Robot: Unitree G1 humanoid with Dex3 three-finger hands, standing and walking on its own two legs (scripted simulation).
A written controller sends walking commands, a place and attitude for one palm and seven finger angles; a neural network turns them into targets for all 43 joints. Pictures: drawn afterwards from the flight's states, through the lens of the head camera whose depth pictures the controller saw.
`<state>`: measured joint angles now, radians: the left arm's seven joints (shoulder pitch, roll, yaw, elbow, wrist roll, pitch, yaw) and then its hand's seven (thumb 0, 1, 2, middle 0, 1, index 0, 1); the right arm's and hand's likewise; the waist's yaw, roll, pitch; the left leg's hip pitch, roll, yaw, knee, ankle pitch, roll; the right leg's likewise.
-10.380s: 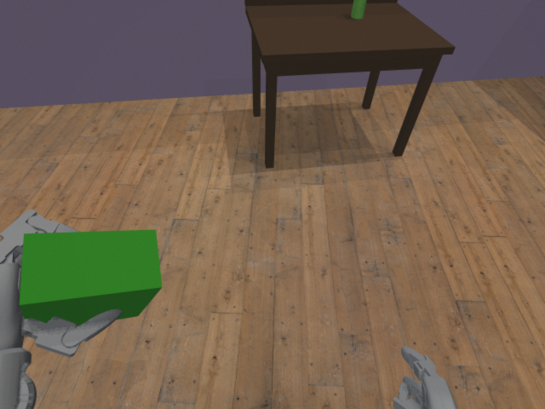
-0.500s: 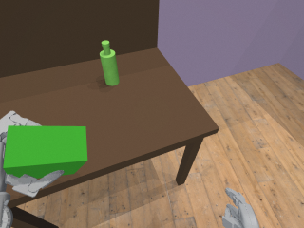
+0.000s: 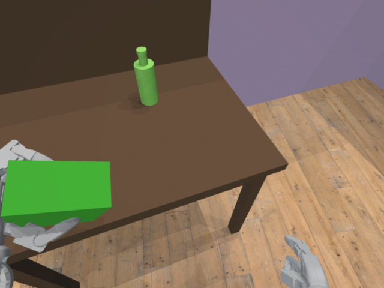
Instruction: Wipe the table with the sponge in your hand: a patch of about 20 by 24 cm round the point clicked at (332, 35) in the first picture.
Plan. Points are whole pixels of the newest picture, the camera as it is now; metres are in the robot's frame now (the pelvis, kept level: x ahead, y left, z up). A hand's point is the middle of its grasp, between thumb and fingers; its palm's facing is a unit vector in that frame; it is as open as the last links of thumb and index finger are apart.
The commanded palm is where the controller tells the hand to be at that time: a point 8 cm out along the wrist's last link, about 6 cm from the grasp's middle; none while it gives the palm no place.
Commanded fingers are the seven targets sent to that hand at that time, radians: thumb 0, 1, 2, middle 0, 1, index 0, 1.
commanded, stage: shuffle to correct the standing spot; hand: left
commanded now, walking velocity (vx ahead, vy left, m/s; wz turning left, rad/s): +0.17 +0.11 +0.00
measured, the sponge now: (73, 196) +0.23 +0.20 +0.15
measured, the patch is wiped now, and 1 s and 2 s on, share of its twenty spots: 0.00 0.00 0.00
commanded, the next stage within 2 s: none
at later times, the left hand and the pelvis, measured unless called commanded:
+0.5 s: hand (19, 194) +0.22 +0.27 +0.16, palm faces +0.38 -0.83 -0.41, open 10.7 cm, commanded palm +0.16 +0.32 +0.19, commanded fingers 0.00 0.10 1.30 -1.20 -1.60 -1.20 -1.60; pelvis +0.00 +0.04 +0.00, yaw +0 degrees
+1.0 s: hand (4, 168) +0.25 +0.31 +0.17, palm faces +0.35 -0.85 -0.40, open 10.7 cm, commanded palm +0.20 +0.35 +0.19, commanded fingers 0.00 0.10 1.30 -1.20 -1.60 -1.20 -1.60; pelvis +0.03 +0.07 +0.01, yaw -2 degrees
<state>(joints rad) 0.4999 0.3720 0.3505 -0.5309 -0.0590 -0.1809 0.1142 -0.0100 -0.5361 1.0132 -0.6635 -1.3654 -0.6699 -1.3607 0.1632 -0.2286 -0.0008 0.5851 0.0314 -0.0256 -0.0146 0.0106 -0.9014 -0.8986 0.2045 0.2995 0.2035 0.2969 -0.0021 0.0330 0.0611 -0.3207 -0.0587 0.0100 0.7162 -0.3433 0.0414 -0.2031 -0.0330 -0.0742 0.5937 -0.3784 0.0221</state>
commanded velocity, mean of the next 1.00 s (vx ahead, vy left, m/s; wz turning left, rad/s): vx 0.18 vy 0.04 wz -0.03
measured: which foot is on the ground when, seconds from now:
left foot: down 0.00-0.26, up 0.28-0.46, down 0.48-1.00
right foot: down 0.00-0.06, up 0.08-0.24, down 0.26-1.00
